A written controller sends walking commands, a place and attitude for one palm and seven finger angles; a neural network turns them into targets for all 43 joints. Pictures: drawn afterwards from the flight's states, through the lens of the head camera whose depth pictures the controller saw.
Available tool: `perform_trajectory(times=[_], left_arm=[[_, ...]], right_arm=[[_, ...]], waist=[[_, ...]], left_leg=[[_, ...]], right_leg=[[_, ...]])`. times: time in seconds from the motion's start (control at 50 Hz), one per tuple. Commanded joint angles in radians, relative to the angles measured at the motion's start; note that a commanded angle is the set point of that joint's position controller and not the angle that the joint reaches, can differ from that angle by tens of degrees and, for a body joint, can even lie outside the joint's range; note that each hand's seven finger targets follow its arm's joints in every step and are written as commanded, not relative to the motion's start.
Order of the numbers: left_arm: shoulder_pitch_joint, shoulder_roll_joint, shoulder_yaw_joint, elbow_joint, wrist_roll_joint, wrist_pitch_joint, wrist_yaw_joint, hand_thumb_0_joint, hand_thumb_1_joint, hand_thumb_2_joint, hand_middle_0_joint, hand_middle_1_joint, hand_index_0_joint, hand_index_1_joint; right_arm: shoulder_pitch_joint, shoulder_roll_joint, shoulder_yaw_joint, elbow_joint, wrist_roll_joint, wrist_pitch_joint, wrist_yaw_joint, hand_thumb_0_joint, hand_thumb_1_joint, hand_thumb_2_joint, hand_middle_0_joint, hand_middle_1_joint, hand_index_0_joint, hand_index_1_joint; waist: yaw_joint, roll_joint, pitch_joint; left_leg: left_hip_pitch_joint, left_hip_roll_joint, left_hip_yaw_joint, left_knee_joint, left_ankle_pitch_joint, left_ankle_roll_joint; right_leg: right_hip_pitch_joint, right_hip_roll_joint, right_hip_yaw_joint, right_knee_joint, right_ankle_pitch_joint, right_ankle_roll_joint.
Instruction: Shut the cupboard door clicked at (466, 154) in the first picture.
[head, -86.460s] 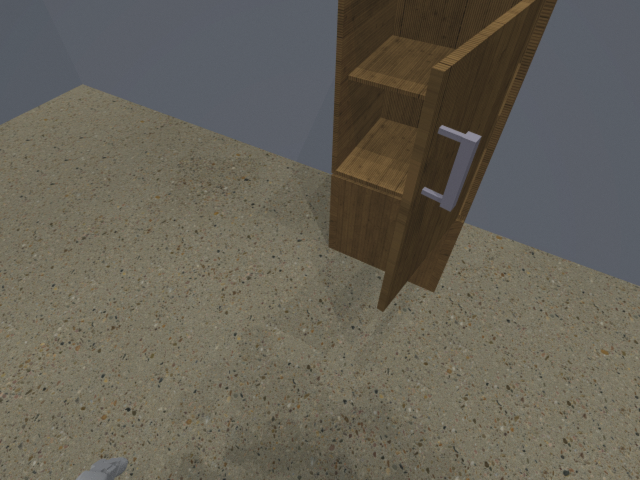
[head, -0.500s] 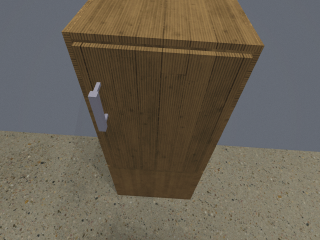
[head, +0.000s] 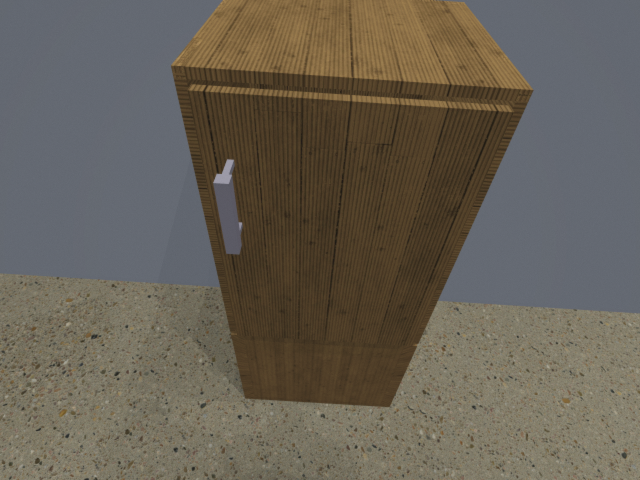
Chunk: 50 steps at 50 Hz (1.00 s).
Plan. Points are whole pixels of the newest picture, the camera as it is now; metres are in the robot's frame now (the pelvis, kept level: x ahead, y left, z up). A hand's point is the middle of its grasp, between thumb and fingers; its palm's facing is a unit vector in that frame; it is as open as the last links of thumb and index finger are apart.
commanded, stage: look again from close up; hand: left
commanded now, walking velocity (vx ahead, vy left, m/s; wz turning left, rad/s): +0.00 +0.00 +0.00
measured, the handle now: (231, 208) +0.47 +0.17 +0.08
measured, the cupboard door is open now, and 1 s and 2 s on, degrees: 0 0 0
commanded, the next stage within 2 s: raise the hand and make a fist in 0.08 s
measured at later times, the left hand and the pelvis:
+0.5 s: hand (170, 461) +0.15 +0.18 -0.01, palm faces +0.01 -1.00 -0.05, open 6.7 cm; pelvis -0.07 -0.01 -0.07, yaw +2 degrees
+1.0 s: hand (150, 475) +0.13 +0.19 +0.01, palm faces +0.03 -1.00 -0.06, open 4.2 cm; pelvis -0.07 -0.02 -0.07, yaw +3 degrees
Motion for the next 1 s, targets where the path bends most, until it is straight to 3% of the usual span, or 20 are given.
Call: perform_trajectory(times=[0.0,0.14,0.16,0.18,0.2,0.22,0.24,0.26,0.3,0.36,0.4,0.42,0.48,0.54,0.62,0.68,0.76,0.84,0.92,0.98], left_arm=[[0.098,0.093,0.018,-0.038,0.003,-0.003,-0.002,0.000,0.900,0.900,-0.200,-0.300,-0.200,-0.300],[0.154,0.085,0.014,-0.012,0.003,-0.012,-0.005,0.000,0.900,0.900,-0.200,-0.300,-0.200,-0.300],[0.179,0.091,0.010,0.005,0.021,-0.023,0.023,0.000,0.900,0.900,-0.200,-0.300,-0.200,-0.300],[-0.738,0.653,0.385,-1.698,-0.145,-0.288,0.007,0.000,0.900,0.900,-0.200,-0.300,-0.200,-0.300],[-0.080,0.219,0.055,-1.436,-0.154,-0.230,0.010,0.000,0.900,0.900,-0.218,-0.320,-0.218,-0.320],[0.161,0.048,0.015,-1.270,-0.176,-0.089,0.033,0.000,0.900,0.900,-0.237,-0.340,-0.237,-0.340],[0.117,-0.021,-0.049,-1.147,-0.184,-0.066,0.045,0.000,0.900,0.900,-0.255,-0.360,-0.255,-0.360],[0.064,-0.004,-0.020,-1.183,-0.195,-0.113,0.048,0.000,0.900,0.900,-0.273,-0.380,-0.273,-0.380],[0.069,0.072,0.077,-1.073,-0.188,-0.233,0.018,0.000,0.900,0.900,-0.310,-0.420,-0.310,-0.420],[0.169,0.058,0.138,-0.903,-0.220,-0.466,-0.136,0.000,0.900,0.900,-0.365,-0.480,-0.365,-0.480],[0.219,0.116,0.192,-0.885,-0.265,-0.599,-0.290,0.000,0.900,0.900,-0.402,-0.520,-0.402,-0.520],[0.279,0.179,0.263,-0.849,-0.273,-0.612,-0.347,0.000,0.900,0.900,-0.420,-0.540,-0.420,-0.540],[0.219,0.200,0.252,-1.041,-0.339,-0.469,-0.409,0.000,0.900,0.900,-0.475,-0.600,-0.475,-0.600],[0.094,0.215,0.260,-1.222,-0.358,-0.358,-0.347,0.000,0.900,0.900,-0.530,-0.660,-0.530,-0.660],[-0.084,0.239,0.214,-1.502,-0.311,-0.448,-0.246,0.000,0.900,0.900,-0.603,-0.740,-0.603,-0.740],[-0.035,0.211,0.155,-1.441,-0.298,-0.471,-0.256,0.000,0.900,0.900,-0.658,-0.800,-0.658,-0.800],[0.010,0.239,0.180,-1.318,-0.300,-0.370,-0.309,0.000,0.900,0.900,-0.732,-0.880,-0.732,-0.880],[0.060,0.264,0.256,-1.315,-0.335,-0.274,-0.319,0.000,0.900,0.900,-0.805,-0.960,-0.805,-0.960],[0.083,0.272,0.299,-1.367,-0.356,-0.287,-0.282,0.000,0.900,0.900,-0.878,-1.040,-0.878,-1.040],[0.085,0.225,0.245,-1.368,-0.346,-0.314,-0.268,0.000,0.900,0.900,-0.933,-1.100,-0.933,-1.100]], right_arm=[[0.014,-0.151,-0.027,-0.066,-0.004,-0.010,-0.001,0.000,-0.900,-0.900,0.200,0.300,0.200,0.300],[0.027,-0.144,-0.026,-0.046,0.001,-0.011,0.000,0.000,-0.900,-0.900,0.200,0.300,0.200,0.300],[-0.059,-0.158,-0.021,-0.098,0.004,-0.009,-0.001,0.000,-0.900,-0.900,0.200,0.300,0.200,0.300],[-0.009,-0.312,-0.048,-0.379,0.026,-0.190,-0.100,0.000,-0.900,-0.900,0.200,0.300,0.200,0.300],[-0.028,-0.186,0.014,-0.373,0.072,-0.286,-0.109,0.000,-0.900,-0.900,0.200,0.300,0.200,0.300],[-0.068,-0.188,0.006,-0.347,0.075,-0.332,-0.103,0.000,-0.900,-0.900,0.200,0.300,0.200,0.300],[-0.076,-0.184,0.019,-0.316,0.105,-0.357,-0.096,0.000,-0.900,-0.900,0.200,0.300,0.200,0.300],[-0.069,-0.207,-0.001,-0.355,0.092,-0.374,-0.085,0.000,-0.900,-0.900,0.200,0.300,0.200,0.300],[-0.071,-0.220,-0.018,-0.371,0.055,-0.397,-0.067,0.000,-0.900,-0.900,0.200,0.300,0.200,0.300],[-0.115,-0.204,-0.049,-0.440,0.025,-0.404,-0.015,0.000,-0.900,-0.900,0.200,0.300,0.200,0.300],[-0.131,-0.213,-0.064,-0.503,0.020,-0.384,0.008,0.000,-0.900,-0.900,0.200,0.300,0.200,0.300],[-0.129,-0.213,-0.073,-0.539,0.035,-0.366,0.016,0.000,-0.900,-0.900,0.200,0.300,0.200,0.300],[-0.194,-0.227,-0.053,-0.696,0.085,-0.315,-0.007,0.000,-0.900,-0.900,0.200,0.300,0.200,0.300],[-0.163,-0.217,-0.036,-0.715,0.085,-0.280,-0.047,0.000,-0.900,-0.900,0.200,0.300,0.200,0.300],[-0.107,-0.202,-0.018,-0.681,0.064,-0.307,-0.075,0.000,-0.900,-0.900,0.200,0.300,0.200,0.300],[-0.090,-0.208,-0.003,-0.639,0.060,-0.331,-0.087,0.000,-0.900,-0.900,0.200,0.300,0.200,0.300],[-0.086,-0.215,0.001,-0.622,0.070,-0.326,-0.094,0.000,-0.900,-0.900,0.200,0.300,0.200,0.300],[-0.097,-0.195,0.003,-0.641,0.073,-0.314,-0.097,0.000,-0.900,-0.900,0.200,0.300,0.200,0.300],[-0.115,-0.183,0.004,-0.640,0.069,-0.322,-0.092,0.000,-0.900,-0.900,0.200,0.300,0.200,0.300],[-0.100,-0.185,0.003,-0.631,0.069,-0.336,-0.086,0.000,-0.900,-0.900,0.200,0.300,0.200,0.300]], waist=[[0.009,0.057,0.083],[0.016,0.047,0.045],[0.043,0.018,0.164],[-0.161,0.079,-0.198],[-0.021,0.280,-0.486],[-0.004,0.261,-0.356],[-0.049,0.145,-0.111],[-0.067,0.111,0.002],[-0.078,-0.029,-0.001],[0.009,-0.093,-0.110],[0.045,-0.112,-0.194],[0.074,-0.045,-0.210],[0.087,0.027,-0.204],[0.049,0.060,-0.186],[-0.031,0.107,-0.176],[-0.054,0.129,-0.163],[-0.041,0.098,-0.178],[0.010,0.088,-0.235],[0.027,0.065,-0.221],[0.005,0.042,-0.170]], left_leg=[[-0.046,0.090,-0.182,-0.276,-0.352,0.018],[-0.021,0.089,-0.182,-0.290,-0.319,0.019],[-0.071,0.043,-0.034,-0.084,-0.162,-0.041],[0.279,0.022,-0.062,-0.088,0.074,0.012],[0.405,0.058,-0.089,-0.131,0.035,0.002],[0.228,0.087,-0.162,-0.180,-0.201,-0.061],[0.038,0.046,-0.173,-0.178,-0.345,-0.041],[-0.035,0.026,-0.172,-0.138,-0.385,-0.036],[-0.137,-0.013,-0.157,0.025,-0.363,-0.040],[-0.330,-0.026,-0.128,0.230,-0.344,-0.057],[-0.444,-0.031,-0.095,0.347,-0.318,-0.051],[-0.463,-0.028,-0.090,0.361,-0.333,-0.048],[-0.448,-0.038,-0.099,0.278,-0.528,-0.031],[-0.445,-0.024,-0.110,0.311,-0.507,-0.019],[-0.412,-0.012,-0.144,0.355,-0.516,-0.008],[-0.412,-0.011,-0.155,0.370,-0.500,-0.006],[-0.427,-0.013,-0.152,0.352,-0.485,-0.006],[-0.393,-0.016,-0.137,0.318,-0.422,-0.007],[-0.364,-0.013,-0.137,0.296,-0.384,-0.011],[-0.346,-0.010,-0.143,0.271,-0.383,-0.009]], right_leg=[[-0.141,-0.013,0.033,-0.112,-0.117,-0.056],[-0.132,-0.024,0.038,-0.134,-0.078,-0.057],[-0.177,-0.047,0.040,-0.179,0.030,-0.063],[-0.215,0.005,-0.047,-0.066,0.175,-0.054],[-0.228,0.054,-0.110,0.035,0.062,-0.056],[-0.241,0.067,-0.144,0.118,-0.024,-0.051],[-0.348,0.063,-0.136,0.118,-0.037,-0.042],[-0.374,0.057,-0.120,0.073,-0.100,-0.042],[-0.531,0.052,-0.107,0.092,-0.220,-0.035],[-0.690,0.055,-0.089,0.278,-0.296,-0.051],[-0.700,0.043,-0.025,0.341,-0.359,-0.067],[-0.689,0.040,0.015,0.349,-0.379,-0.077],[-0.658,0.039,0.043,0.312,-0.501,-0.064],[-0.685,0.051,0.048,0.306,-0.497,-0.054],[-0.750,0.071,0.047,0.314,-0.486,-0.049],[-0.758,0.074,0.034,0.319,-0.448,-0.050],[-0.710,0.067,0.042,0.283,-0.459,-0.042],[-0.611,0.053,0.054,0.233,-0.466,-0.042],[-0.583,0.053,0.050,0.212,-0.455,-0.045],[-0.600,0.055,0.030,0.211,-0.415,-0.042]])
